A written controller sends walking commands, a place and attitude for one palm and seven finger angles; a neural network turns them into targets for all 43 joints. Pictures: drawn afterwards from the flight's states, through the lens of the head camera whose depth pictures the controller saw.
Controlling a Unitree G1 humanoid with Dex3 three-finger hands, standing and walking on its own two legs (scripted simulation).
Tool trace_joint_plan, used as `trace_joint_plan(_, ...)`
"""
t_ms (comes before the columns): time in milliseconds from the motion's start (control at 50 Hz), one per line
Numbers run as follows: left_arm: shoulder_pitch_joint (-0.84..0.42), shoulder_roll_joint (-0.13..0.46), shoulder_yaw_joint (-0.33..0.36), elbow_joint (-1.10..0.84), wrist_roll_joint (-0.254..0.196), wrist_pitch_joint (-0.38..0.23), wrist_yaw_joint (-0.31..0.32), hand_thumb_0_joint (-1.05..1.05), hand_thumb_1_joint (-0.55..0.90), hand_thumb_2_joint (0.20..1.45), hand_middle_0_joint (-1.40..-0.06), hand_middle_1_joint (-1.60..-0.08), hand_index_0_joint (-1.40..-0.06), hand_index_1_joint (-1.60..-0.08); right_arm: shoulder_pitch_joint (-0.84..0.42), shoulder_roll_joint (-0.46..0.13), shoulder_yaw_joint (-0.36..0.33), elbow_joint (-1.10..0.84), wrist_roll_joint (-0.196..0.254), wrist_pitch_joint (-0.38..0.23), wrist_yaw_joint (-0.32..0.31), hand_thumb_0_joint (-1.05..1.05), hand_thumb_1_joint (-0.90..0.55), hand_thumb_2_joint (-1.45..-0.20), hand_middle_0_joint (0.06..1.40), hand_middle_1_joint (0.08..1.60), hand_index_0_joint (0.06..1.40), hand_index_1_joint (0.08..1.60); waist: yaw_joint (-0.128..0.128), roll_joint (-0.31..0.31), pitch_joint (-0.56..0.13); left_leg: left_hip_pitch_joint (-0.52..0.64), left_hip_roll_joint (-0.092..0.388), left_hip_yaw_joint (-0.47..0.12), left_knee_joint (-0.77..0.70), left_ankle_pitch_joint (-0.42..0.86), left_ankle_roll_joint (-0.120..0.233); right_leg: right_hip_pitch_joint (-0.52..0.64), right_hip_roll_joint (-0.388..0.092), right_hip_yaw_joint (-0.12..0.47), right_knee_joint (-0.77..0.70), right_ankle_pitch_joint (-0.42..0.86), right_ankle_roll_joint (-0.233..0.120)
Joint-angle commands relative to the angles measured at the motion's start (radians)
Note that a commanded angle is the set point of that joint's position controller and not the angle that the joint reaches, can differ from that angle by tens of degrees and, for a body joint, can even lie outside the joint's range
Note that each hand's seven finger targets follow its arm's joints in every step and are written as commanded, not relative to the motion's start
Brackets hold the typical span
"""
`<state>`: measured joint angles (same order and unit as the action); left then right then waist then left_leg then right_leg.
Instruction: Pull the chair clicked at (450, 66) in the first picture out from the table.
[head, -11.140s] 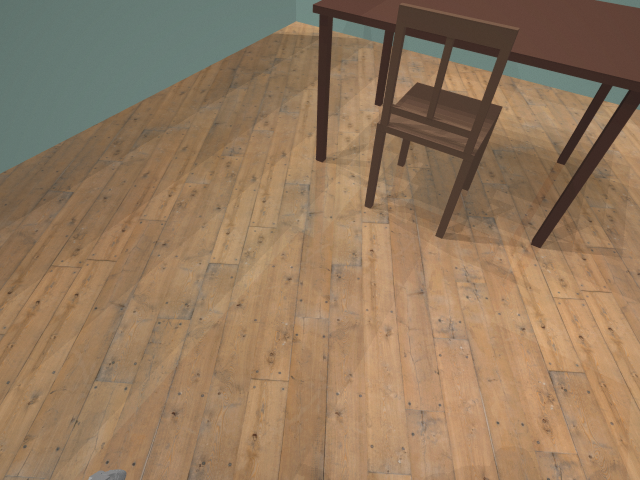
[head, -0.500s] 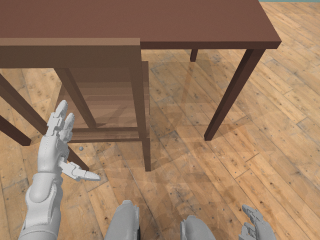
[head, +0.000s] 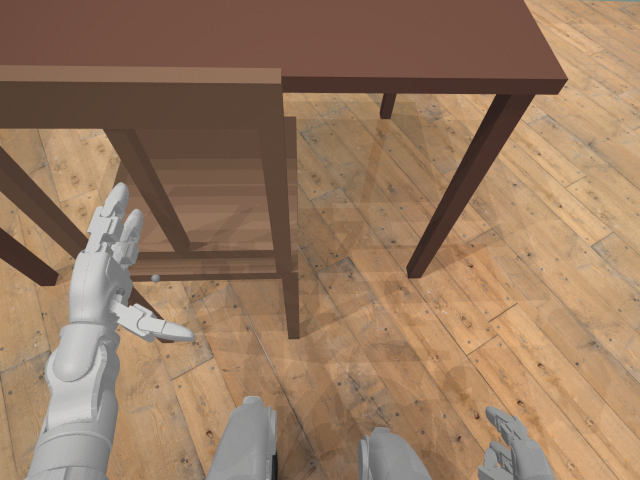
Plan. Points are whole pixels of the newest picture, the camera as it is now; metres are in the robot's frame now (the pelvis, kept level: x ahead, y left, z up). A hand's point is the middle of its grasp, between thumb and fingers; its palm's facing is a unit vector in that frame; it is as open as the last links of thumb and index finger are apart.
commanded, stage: push the fingers through the gap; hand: left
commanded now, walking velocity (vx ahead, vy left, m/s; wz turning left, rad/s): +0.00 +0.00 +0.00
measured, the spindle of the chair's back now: (156, 197) +0.47 +0.25 +0.01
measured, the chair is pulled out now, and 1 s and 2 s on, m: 0.00 0.00 0.00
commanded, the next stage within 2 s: hook a spindle and tug to test in 1.38 s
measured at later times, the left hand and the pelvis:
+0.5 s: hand (165, 236) +0.40 +0.21 +0.03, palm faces +0.07 -1.00 -0.03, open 16.9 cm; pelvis +0.00 +0.01 +0.00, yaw -1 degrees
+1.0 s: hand (169, 206) +0.44 +0.22 +0.03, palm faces +0.08 -1.00 -0.03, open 16.9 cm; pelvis +0.00 +0.01 +0.00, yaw -1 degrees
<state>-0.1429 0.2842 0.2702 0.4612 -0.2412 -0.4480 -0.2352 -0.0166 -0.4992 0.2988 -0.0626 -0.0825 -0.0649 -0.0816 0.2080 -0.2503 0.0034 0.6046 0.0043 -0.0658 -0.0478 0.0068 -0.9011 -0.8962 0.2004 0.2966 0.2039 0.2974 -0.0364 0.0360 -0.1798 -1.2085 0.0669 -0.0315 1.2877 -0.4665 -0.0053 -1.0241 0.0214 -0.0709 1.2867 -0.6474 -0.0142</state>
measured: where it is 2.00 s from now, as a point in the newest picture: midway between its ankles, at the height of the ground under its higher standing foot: outside the picture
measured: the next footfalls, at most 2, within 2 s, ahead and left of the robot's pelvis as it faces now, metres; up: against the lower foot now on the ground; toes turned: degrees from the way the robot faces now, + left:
none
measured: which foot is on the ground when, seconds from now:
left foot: down 0.00-1.00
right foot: down 0.00-1.00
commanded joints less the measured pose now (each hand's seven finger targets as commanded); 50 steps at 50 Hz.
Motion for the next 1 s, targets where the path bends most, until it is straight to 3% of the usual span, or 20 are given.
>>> trace_joint_plan(0,-0.283,0.179,0.046,-0.162,0.003,-0.059,0.003,0.0,-0.5,0.3,-0.06,-0.08,-0.06,-0.08,0.039,-0.15,-0.059,-0.102,0.005,-0.037,-0.009,0.0,-0.9,-0.9,0.2,0.3,0.2,0.3,-0.032,0.055,-0.345,0.447,-0.029,-0.011,-0.138,0.194,0.031,-0.012,0.018,0.034,-0.212,0.28,-0.003)
trace_joint_plan(40,-0.298,0.204,0.068,-0.144,0.01,-0.056,0.013,0.0,-0.5,0.3,-0.06,-0.08,-0.06,-0.08,0.047,-0.153,-0.059,-0.103,0.004,-0.034,-0.007,0.0,-0.9,-0.9,0.2,0.3,0.2,0.3,-0.023,0.056,-0.36,0.45,-0.029,-0.016,-0.141,0.201,0.03,-0.006,0.019,0.031,-0.206,0.279,-0.007)
trace_joint_plan(120,-0.358,0.205,0.059,-0.146,0.024,-0.064,0.024,0.0,-0.5,0.3,-0.06,-0.08,-0.06,-0.08,0.058,-0.15,-0.061,-0.096,0.001,-0.026,-0.005,0.0,-0.9,-0.9,0.2,0.3,0.2,0.3,-0.033,0.052,-0.395,0.467,-0.028,-0.013,-0.134,0.225,0.03,0.002,0.017,0.034,-0.204,0.305,-0.004)
trace_joint_plan(140,-0.372,0.208,0.056,-0.149,0.026,-0.069,0.025,0.0,-0.5,0.3,-0.06,-0.08,-0.06,-0.08,0.061,-0.152,-0.061,-0.092,0.0,-0.026,-0.004,0.0,-0.9,-0.9,0.2,0.3,0.2,0.3,-0.034,0.076,-0.404,0.486,-0.027,-0.017,-0.133,0.24,0.03,-0.01,0.018,0.032,-0.201,0.308,-0.007)
trace_joint_plan(160,-0.373,0.2,0.049,-0.143,0.028,-0.071,0.024,0.0,-0.5,0.3,-0.06,-0.08,-0.06,-0.08,0.061,-0.15,-0.059,-0.092,0.0,-0.025,-0.002,0.0,-0.9,-0.9,0.2,0.3,0.2,0.3,-0.029,0.092,-0.401,0.497,-0.027,-0.018,-0.141,0.233,0.025,-0.016,0.017,0.029,-0.204,0.295,-0.009)
trace_joint_plan(200,-0.4,0.187,0.043,-0.102,0.022,-0.068,0.026,0.0,-0.5,0.3,-0.06,-0.08,-0.06,-0.08,0.061,-0.152,-0.059,-0.086,0.001,-0.019,-0.002,0.0,-0.9,-0.9,0.2,0.3,0.2,0.3,-0.043,0.059,-0.371,0.474,-0.028,-0.019,-0.144,0.199,0.028,-0.023,0.019,0.029,-0.217,0.271,-0.005)
trace_joint_plan(220,-0.415,0.218,0.07,-0.064,0.023,-0.065,0.029,0.0,-0.5,0.3,-0.06,-0.08,-0.06,-0.08,0.068,-0.155,-0.057,-0.079,0.0,-0.016,-0.004,0.0,-0.9,-0.9,0.2,0.3,0.2,0.3,-0.04,0.038,-0.357,0.453,-0.027,-0.02,-0.144,0.19,0.027,-0.016,0.02,0.029,-0.217,0.267,-0.006)
trace_joint_plan(280,-0.416,0.228,0.081,-0.033,0.032,-0.067,0.027,0.0,-0.5,0.3,-0.06,-0.08,-0.06,-0.08,0.077,-0.155,-0.058,-0.081,-0.001,-0.007,-0.001,0.0,-0.9,-0.9,0.2,0.3,0.2,0.3,-0.028,0.066,-0.382,0.464,-0.028,-0.017,-0.144,0.217,0.025,-0.009,0.02,0.03,-0.209,0.287,-0.008)
trace_joint_plan(320,-0.44,0.214,0.067,-0.032,0.029,-0.066,0.026,0.0,-0.5,0.3,-0.06,-0.08,-0.06,-0.08,0.082,-0.154,-0.058,-0.082,-0.001,-0.001,0.004,0.0,-0.9,-0.9,0.2,0.3,0.2,0.3,-0.034,0.059,-0.397,0.476,-0.029,-0.016,-0.145,0.227,0.027,-0.002,0.02,0.029,-0.213,0.297,-0.007)
trace_joint_plan(340,-0.428,0.237,0.089,-0.016,0.032,-0.065,0.029,0.0,-0.5,0.3,-0.06,-0.08,-0.06,-0.08,0.087,-0.156,-0.058,-0.082,-0.003,0.002,0.005,0.0,-0.9,-0.9,0.2,0.3,0.2,0.3,-0.029,0.059,-0.396,0.476,-0.027,-0.017,-0.144,0.241,0.027,0.004,0.021,0.028,-0.211,0.308,-0.009)
trace_joint_plan(400,-0.466,0.231,0.083,0.01,0.033,-0.065,0.031,0.0,-0.5,0.3,-0.06,-0.08,-0.06,-0.08,0.092,-0.154,-0.057,-0.079,-0.002,0.015,0.008,0.0,-0.9,-0.9,0.2,0.3,0.2,0.3,-0.041,0.054,-0.376,0.462,-0.028,-0.013,-0.144,0.232,0.027,-0.005,0.021,0.029,-0.214,0.309,-0.004)
trace_joint_plan(440,-0.504,0.267,0.11,0.04,0.043,-0.071,0.035,0.0,-0.5,0.3,-0.06,-0.08,-0.06,-0.08,0.101,-0.16,-0.057,-0.07,-0.004,0.02,0.006,0.0,-0.9,-0.9,0.2,0.3,0.2,0.3,-0.046,0.038,-0.373,0.445,-0.026,-0.015,-0.135,0.229,0.03,-0.01,0.023,0.03,-0.207,0.306,-0.005)
trace_joint_plan(500,-0.547,0.239,0.081,0.027,0.048,-0.086,0.035,0.0,-0.5,0.3,-0.06,-0.08,-0.06,-0.08,0.107,-0.157,-0.058,-0.07,-0.007,0.025,0.01,0.0,-0.9,-0.9,0.2,0.3,0.2,0.3,-0.048,0.09,-0.408,0.496,-0.026,-0.019,-0.138,0.252,0.024,-0.029,0.021,0.026,-0.203,0.309,-0.008)
trace_joint_plan(560,-0.563,0.257,0.097,0.043,0.05,-0.091,0.037,0.0,-0.5,0.3,-0.06,-0.08,-0.06,-0.08,0.117,-0.163,-0.061,-0.062,-0.009,0.032,0.011,0.0,-0.9,-0.9,0.2,0.3,0.2,0.3,-0.053,0.066,-0.43,0.505,-0.023,-0.024,-0.13,0.281,0.025,-0.029,0.022,0.026,-0.198,0.335,-0.007)
trace_joint_plan(620,-0.583,0.257,0.093,0.093,0.054,-0.084,0.033,0.0,-0.5,0.3,-0.06,-0.08,-0.06,-0.08,0.121,-0.164,-0.06,-0.058,-0.008,0.043,0.012,0.0,-0.9,-0.9,0.2,0.3,0.2,0.3,-0.061,0.056,-0.395,0.485,-0.024,-0.022,-0.134,0.252,0.025,-0.039,0.023,0.026,-0.207,0.313,-0.005)
trace_joint_plan(660,-0.625,0.252,0.085,0.096,0.061,-0.087,0.035,0.0,-0.5,0.3,-0.06,-0.08,-0.06,-0.08,0.128,-0.164,-0.06,-0.054,-0.009,0.046,0.014,0.0,-0.9,-0.9,0.2,0.3,0.2,0.3,-0.063,0.091,-0.415,0.509,-0.023,-0.027,-0.13,0.266,0.023,-0.059,0.022,0.023,-0.199,0.313,-0.008)
trace_joint_plan(680,-0.626,0.28,0.109,0.094,0.062,-0.089,0.04,0.0,-0.5,0.3,-0.06,-0.08,-0.06,-0.08,0.132,-0.167,-0.062,-0.051,-0.012,0.049,0.014,0.0,-0.9,-0.9,0.2,0.3,0.2,0.3,-0.054,0.095,-0.43,0.521,-0.021,-0.031,-0.13,0.283,0.021,-0.053,0.022,0.02,-0.193,0.322,-0.01)
trace_joint_plan(720,-0.621,0.266,0.099,0.098,0.065,-0.089,0.042,0.0,-0.5,0.3,-0.06,-0.08,-0.06,-0.08,0.134,-0.165,-0.062,-0.057,-0.012,0.055,0.016,0.0,-0.9,-0.9,0.2,0.3,0.2,0.3,-0.055,0.084,-0.442,0.532,-0.022,-0.032,-0.133,0.299,0.021,-0.044,0.024,0.019,-0.197,0.333,-0.01)
trace_joint_plan(940,-0.742,0.341,0.15,0.217,0.082,-0.098,0.04,0.0,-0.5,0.3,-0.06,-0.08,-0.06,-0.08,0.158,-0.17,-0.053,-0.041,-0.021,0.085,0.019,0.0,-0.9,-0.9,0.2,0.3,0.2,0.3,-0.075,0.072,-0.422,0.468,-0.024,-0.026,-0.108,0.275,0.03,-0.043,0.028,0.028,-0.191,0.331,-0.006)
trace_joint_plan(980,-0.725,0.339,0.151,0.219,0.083,-0.101,0.03,0.0,-0.5,0.3,-0.06,-0.08,-0.06,-0.08,0.159,-0.169,-0.055,-0.048,-0.02,0.09,0.021,0.0,-0.9,-0.9,0.2,0.3,0.2,0.3,-0.063,0.089,-0.446,0.485,-0.024,-0.025,-0.111,0.285,0.026,-0.042,0.027,0.027,-0.189,0.334,-0.007)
